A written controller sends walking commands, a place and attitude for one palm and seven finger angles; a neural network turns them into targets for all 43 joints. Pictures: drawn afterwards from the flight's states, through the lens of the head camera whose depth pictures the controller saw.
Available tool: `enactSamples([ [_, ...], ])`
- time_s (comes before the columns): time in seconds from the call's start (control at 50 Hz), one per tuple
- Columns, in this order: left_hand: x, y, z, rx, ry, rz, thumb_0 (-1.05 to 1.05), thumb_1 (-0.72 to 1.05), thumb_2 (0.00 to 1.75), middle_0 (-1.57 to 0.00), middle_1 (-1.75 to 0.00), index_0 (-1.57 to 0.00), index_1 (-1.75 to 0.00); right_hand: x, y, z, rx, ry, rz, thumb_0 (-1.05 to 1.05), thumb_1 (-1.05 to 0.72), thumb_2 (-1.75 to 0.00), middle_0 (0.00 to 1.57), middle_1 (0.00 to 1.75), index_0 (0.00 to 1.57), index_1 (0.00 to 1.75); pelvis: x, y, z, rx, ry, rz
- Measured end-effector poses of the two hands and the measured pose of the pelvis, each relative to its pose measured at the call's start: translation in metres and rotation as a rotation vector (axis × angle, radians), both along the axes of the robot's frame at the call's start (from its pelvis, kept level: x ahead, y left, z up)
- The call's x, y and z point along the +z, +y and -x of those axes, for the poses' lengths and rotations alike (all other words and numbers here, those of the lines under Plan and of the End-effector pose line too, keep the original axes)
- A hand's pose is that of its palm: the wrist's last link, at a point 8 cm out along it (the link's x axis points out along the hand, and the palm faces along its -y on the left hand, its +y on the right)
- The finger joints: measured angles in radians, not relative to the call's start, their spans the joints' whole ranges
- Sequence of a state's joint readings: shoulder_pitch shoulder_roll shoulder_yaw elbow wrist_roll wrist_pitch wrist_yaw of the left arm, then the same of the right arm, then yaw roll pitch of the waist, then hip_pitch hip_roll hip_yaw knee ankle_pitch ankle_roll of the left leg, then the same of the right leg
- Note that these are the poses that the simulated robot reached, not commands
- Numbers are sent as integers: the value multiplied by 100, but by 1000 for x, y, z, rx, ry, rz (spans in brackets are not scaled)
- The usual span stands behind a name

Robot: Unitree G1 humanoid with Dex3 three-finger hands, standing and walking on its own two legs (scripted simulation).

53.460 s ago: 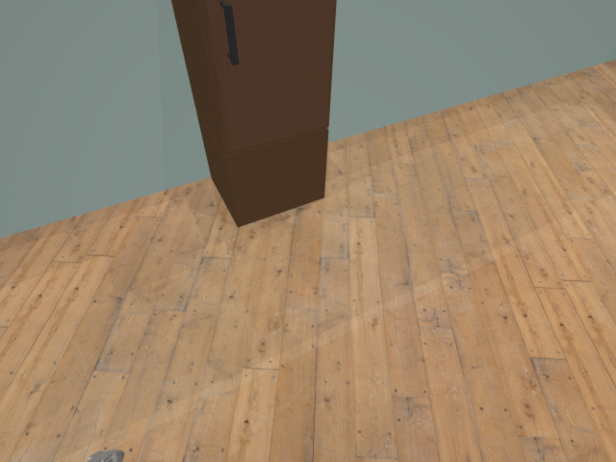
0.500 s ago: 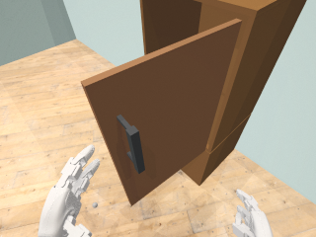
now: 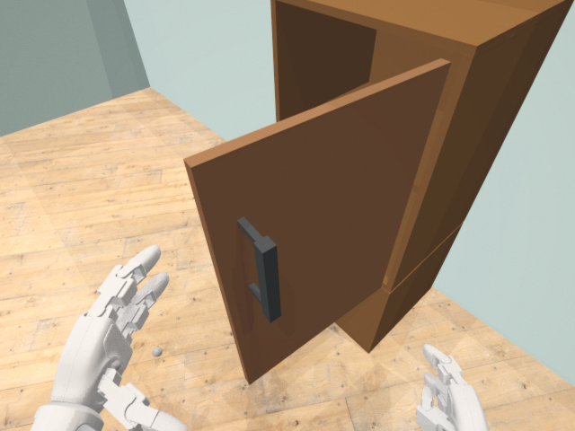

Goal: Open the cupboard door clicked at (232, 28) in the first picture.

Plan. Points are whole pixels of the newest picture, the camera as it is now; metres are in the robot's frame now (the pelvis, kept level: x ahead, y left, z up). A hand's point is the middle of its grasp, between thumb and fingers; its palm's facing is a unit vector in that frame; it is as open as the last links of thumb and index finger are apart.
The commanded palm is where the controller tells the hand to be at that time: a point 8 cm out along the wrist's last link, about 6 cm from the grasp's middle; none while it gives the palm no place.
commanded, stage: draw the hand back to the body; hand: left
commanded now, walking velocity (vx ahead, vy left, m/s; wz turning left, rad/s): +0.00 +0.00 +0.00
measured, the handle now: (259, 272) +0.30 +0.07 +0.10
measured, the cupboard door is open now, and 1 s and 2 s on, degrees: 84 84 84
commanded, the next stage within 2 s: step back with the hand held close in 1.12 s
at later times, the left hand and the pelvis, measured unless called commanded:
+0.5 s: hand (87, 303) +0.20 +0.24 +0.16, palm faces +0.35 -0.86 -0.37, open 12.0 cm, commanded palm +0.15 +0.28 +0.18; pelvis +0.01 +0.01 +0.03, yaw -2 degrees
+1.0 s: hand (67, 281) +0.21 +0.25 +0.18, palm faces +0.43 -0.82 -0.38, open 7.5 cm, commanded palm +0.16 +0.29 +0.20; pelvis +0.02 +0.00 +0.03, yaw -2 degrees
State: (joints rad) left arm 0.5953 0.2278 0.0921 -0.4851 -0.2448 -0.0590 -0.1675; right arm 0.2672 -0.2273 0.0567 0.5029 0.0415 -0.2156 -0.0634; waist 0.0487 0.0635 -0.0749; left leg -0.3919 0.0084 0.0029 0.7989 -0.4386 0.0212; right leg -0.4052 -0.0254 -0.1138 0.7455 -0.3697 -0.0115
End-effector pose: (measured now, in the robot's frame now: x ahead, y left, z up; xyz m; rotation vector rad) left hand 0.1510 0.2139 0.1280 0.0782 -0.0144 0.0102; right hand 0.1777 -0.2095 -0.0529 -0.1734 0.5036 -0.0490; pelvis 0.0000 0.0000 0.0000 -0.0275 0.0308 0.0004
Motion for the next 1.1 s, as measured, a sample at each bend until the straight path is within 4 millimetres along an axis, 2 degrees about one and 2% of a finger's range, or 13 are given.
enactSamples([
  [0.06,5,8,-1,9,-4,-8,-1,-47,32,-15,-30,-16,-30,3,1,-2,3,-5,5,2,-90,-90,20,30,20,30,2,1,-1,1,-8,2],
  [0.14,16,22,-2,133,-3,-162,-1,-39,35,-15,-30,-16,-30,9,1,-3,-7,8,30,2,-90,-90,20,30,20,30,9,1,-2,-8,-35,1],
  [0.22,23,33,0,230,-3,-225,-1,-29,39,-16,-30,-16,-30,13,2,-2,-12,34,43,2,-90,-90,20,30,20,30,16,3,-5,-13,-58,-1],
  [0.52,52,63,-13,346,-65,-325,0,21,61,-18,-30,-19,-30,11,4,-10,-5,116,49,2,-90,-90,20,30,20,30,29,8,-15,-27,-101,-10],
  [0.76,73,82,-20,418,-131,-365,0,63,79,-19,-30,-20,-30,12,-3,-15,-16,140,48,2,-90,-90,20,30,20,30,32,5,-19,-34,-112,-11],
  [0.9,76,80,-21,430,-143,-355,1,81,87,-20,-30,-21,-30,11,-9,-12,-22,151,46,2,-90,-90,20,30,20,30,33,2,-17,-35,-115,-13],
  [1.1,72,73,-16,415,-129,-352,1,88,90,-20,-30,-21,-30,9,-15,-4,-34,156,46,2,-90,-90,20,30,20,30,33,-3,-13,-37,-123,-13],
])
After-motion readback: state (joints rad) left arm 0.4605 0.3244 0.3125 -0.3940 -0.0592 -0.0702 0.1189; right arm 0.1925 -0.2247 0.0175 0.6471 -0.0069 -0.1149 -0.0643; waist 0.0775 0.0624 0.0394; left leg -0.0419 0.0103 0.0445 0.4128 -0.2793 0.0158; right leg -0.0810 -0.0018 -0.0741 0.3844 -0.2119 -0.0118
